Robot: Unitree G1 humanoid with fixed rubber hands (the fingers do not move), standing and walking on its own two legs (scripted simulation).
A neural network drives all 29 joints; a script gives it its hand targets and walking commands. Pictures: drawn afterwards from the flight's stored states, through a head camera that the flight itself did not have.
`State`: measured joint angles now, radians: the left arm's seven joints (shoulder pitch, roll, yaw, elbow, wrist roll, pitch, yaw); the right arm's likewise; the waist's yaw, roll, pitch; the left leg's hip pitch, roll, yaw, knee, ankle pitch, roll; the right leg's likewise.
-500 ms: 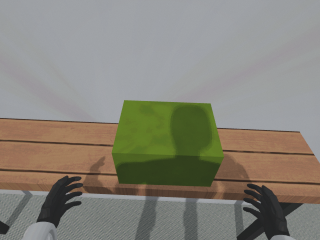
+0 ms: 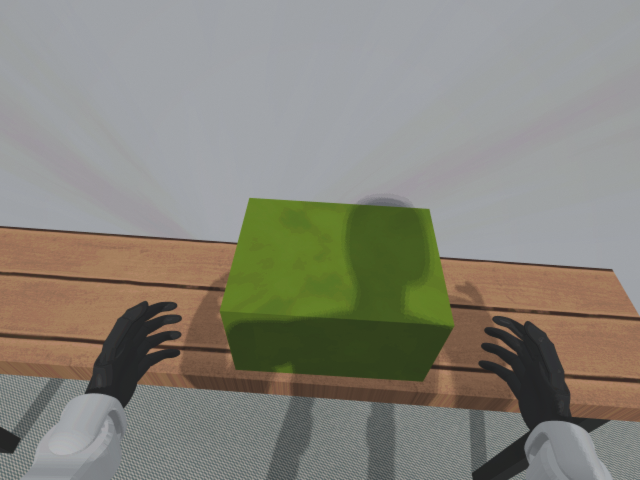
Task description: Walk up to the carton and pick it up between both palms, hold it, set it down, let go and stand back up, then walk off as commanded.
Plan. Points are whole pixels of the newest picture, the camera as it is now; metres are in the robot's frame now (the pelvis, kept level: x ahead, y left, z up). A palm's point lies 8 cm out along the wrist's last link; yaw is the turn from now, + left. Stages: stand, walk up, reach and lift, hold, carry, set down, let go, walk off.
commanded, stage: reach and lift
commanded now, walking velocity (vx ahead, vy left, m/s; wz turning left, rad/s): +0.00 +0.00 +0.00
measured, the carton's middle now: (334, 287) +0.39 +0.02 +0.01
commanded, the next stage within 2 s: none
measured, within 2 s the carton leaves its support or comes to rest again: neither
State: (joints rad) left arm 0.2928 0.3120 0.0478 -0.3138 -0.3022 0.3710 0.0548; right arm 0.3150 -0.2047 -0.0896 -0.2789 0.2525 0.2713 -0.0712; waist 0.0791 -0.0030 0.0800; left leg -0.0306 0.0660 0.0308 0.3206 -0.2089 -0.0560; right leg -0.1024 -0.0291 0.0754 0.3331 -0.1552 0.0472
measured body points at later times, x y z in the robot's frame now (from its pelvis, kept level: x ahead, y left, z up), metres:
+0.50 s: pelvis +0.02 +0.00 +0.00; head +0.05 +0.01 +0.45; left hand +0.30 +0.25 +0.10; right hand +0.32 -0.21 +0.10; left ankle -0.02 +0.15 -0.75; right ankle +0.02 -0.15 -0.75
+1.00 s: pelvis +0.00 +0.00 +0.00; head +0.03 +0.01 +0.45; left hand +0.37 +0.25 +0.13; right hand +0.38 -0.20 +0.12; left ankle -0.02 +0.15 -0.75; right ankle +0.02 -0.15 -0.75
